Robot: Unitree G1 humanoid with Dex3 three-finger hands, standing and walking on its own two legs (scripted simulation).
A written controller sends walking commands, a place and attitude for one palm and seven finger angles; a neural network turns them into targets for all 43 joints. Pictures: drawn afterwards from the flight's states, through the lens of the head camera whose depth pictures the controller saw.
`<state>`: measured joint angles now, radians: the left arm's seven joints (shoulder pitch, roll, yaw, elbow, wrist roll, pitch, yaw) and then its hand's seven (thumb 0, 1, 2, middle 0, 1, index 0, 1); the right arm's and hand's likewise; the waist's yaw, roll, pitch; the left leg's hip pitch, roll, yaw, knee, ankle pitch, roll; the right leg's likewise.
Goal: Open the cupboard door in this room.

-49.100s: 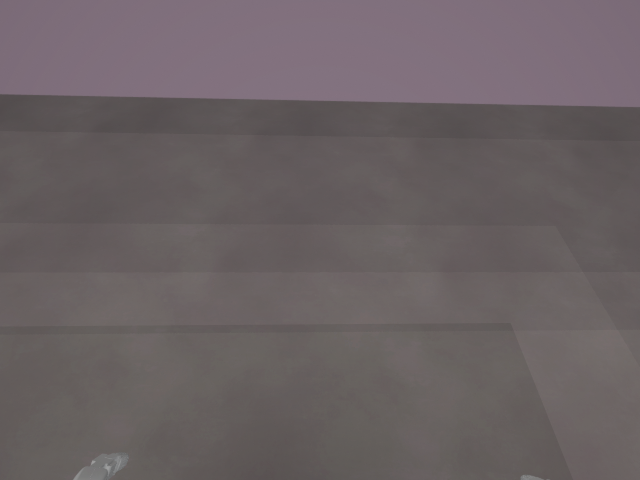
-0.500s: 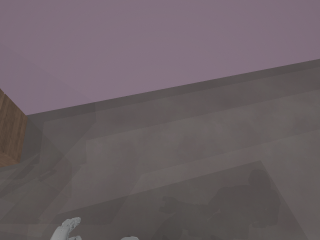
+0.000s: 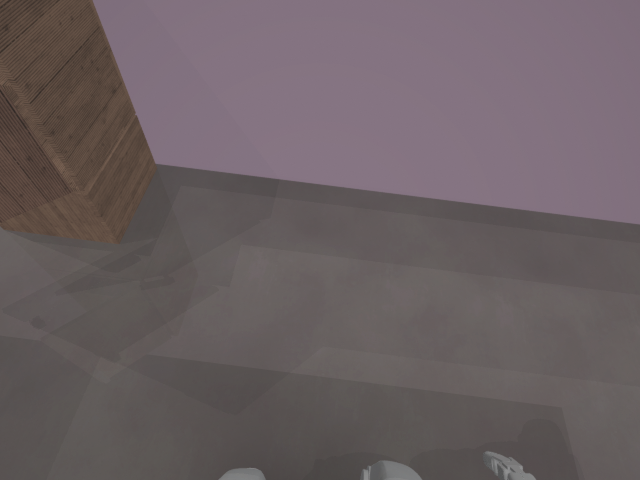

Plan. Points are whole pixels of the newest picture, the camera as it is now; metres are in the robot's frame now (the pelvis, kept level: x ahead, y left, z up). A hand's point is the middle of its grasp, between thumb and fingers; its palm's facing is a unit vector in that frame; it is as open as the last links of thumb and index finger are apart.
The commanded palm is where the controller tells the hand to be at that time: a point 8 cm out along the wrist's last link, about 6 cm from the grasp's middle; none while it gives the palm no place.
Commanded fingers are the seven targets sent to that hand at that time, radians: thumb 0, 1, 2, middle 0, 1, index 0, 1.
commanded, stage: turn to face it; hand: left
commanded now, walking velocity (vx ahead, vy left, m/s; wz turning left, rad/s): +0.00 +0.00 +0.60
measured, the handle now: out of the picture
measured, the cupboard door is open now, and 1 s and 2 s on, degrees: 46 46 46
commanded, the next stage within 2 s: take the last steps up to it in 1.10 s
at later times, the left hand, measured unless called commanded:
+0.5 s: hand out of the picture +0.03 +0.16 -0.15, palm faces +0.32 -0.92 -0.24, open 7.4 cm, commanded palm none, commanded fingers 0.00 0.90 0.90 -0.20 -0.30 -0.20 -0.30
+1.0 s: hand out of the picture +0.02 +0.14 -0.14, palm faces +0.54 -0.79 -0.30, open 7.4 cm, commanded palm none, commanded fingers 0.00 0.90 0.90 -0.20 -0.30 -0.20 -0.30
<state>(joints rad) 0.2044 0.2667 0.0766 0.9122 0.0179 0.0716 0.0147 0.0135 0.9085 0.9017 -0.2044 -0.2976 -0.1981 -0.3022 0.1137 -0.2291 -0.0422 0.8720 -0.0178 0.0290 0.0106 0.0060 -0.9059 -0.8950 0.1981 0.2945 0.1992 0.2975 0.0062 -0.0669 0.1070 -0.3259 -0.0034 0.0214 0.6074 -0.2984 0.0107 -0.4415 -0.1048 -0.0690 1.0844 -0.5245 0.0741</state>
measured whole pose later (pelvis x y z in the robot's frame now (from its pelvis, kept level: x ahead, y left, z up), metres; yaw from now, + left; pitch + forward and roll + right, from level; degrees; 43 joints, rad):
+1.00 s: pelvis +0.06 -0.08 +0.00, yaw +33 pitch +0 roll +1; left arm 0.19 0.20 0.04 0.87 0.02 0.01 0.01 0.01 0.91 0.90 -0.20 -0.30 -0.20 -0.30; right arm 0.16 -0.26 -0.07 0.93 -0.01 0.07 0.01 0.01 -0.90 -0.89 0.20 0.29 0.20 0.30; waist -0.01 0.04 0.08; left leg -0.45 -0.02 -0.07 0.98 -0.47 -0.04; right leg -0.27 -0.06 -0.09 0.60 -0.33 -0.02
